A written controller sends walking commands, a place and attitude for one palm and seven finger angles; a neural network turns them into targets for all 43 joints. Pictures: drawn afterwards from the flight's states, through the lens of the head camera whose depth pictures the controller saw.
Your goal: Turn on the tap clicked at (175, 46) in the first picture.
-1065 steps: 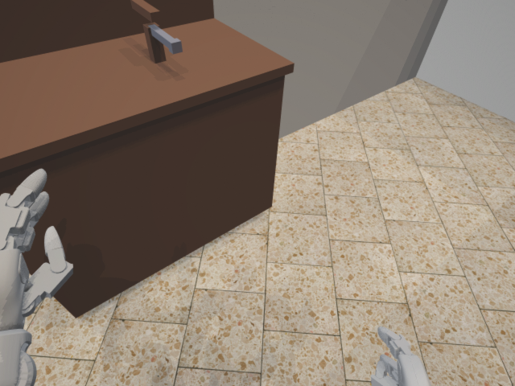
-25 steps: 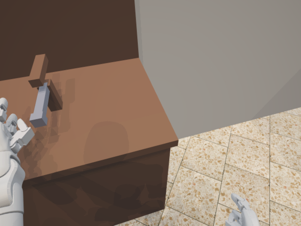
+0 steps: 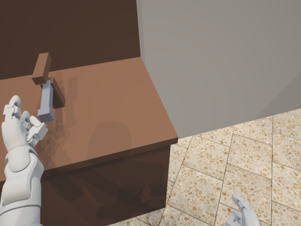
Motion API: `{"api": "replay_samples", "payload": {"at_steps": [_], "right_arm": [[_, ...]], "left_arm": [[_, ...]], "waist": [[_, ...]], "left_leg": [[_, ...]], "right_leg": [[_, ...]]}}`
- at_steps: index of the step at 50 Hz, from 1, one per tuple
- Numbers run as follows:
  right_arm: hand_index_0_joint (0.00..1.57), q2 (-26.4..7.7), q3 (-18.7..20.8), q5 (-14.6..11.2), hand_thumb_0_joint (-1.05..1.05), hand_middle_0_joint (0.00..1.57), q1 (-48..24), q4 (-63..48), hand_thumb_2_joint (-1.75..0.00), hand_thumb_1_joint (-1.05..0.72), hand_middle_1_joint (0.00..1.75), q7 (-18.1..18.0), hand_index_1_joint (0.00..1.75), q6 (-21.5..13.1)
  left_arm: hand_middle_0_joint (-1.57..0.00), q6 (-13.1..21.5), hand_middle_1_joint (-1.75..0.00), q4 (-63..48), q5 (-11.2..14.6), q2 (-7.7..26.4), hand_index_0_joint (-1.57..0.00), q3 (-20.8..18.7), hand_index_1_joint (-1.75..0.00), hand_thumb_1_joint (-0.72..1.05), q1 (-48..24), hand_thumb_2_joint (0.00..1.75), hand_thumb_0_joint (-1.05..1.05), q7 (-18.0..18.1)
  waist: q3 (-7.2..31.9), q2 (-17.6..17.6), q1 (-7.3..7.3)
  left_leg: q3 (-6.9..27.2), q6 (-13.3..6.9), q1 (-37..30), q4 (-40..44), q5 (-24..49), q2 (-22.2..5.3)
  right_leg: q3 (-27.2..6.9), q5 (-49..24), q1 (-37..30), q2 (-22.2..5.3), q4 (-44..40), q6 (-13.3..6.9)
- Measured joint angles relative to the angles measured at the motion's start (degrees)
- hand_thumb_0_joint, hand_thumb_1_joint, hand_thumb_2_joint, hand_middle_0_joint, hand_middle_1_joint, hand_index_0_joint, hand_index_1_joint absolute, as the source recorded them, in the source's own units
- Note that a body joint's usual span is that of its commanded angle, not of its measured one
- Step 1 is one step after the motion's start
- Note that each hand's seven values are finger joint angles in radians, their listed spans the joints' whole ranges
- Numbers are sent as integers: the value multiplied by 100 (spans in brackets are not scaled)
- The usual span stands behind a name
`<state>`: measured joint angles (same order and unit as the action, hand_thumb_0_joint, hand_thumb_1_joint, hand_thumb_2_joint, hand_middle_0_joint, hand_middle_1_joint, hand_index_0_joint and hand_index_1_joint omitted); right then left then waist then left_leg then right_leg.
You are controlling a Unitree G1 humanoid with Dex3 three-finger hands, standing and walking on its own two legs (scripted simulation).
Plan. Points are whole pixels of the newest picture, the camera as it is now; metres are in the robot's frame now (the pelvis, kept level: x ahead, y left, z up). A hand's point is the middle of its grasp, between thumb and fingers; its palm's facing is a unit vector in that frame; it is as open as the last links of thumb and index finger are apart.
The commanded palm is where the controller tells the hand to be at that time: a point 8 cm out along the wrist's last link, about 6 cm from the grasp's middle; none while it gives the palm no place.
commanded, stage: push the lever round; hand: left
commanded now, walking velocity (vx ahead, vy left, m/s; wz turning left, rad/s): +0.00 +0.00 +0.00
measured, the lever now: (46, 114) +0.33 +0.31 +0.14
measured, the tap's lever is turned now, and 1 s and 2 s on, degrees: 4 33 57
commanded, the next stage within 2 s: none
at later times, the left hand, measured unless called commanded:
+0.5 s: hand (60, 121) +0.32 +0.27 +0.14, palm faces +0.69 -0.73 -0.05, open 7.7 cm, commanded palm +0.28 +0.29 +0.14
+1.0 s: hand (76, 113) +0.35 +0.24 +0.14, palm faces +0.75 -0.66 -0.05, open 7.6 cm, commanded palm +0.30 +0.26 +0.14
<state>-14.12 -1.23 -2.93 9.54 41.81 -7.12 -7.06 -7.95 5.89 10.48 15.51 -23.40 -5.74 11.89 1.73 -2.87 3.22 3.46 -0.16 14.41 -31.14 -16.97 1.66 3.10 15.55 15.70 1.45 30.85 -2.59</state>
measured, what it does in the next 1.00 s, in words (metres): stands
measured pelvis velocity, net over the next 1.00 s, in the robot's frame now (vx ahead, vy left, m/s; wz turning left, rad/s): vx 0.00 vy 0.00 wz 0.01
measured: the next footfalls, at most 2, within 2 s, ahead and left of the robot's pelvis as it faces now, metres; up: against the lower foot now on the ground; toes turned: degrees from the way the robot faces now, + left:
none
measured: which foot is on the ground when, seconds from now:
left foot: down 0.00-1.00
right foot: down 0.00-1.00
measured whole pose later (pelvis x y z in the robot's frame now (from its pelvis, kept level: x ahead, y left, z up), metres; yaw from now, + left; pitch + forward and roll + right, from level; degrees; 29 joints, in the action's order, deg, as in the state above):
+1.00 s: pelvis +0.00 +0.00 +0.00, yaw +1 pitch +0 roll +0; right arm -12.5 -0.6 -0.1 5.4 44.3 -5.0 0.2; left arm -13.6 9.7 2.4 4.6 -12.9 -17.8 36.9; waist 1.6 -2.5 2.4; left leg 4.0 0.1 14.1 -30.7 -16.4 1.7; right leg 3.7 15.0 15.0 1.4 30.1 -2.7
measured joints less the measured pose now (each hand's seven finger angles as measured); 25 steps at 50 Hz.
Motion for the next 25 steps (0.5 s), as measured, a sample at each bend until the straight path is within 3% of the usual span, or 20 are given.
{"api": "replay_samples", "payload": {"at_steps": [25], "right_arm": [[20, 104, -54, 143, 1, 20, -362, 73, -90, -91, 30, 57, 30, 402]], "left_arm": [[-15, -412, -15, -164, -444, -622, -16, 720, -15, 92, -472, 93, 1, 1326]], "waist": [[-34, 18, 33]], "left_leg": [[59, -5, -40, 5, 32, 36]], "right_leg": [[59, -12, -70, -38, -18, 11]]}}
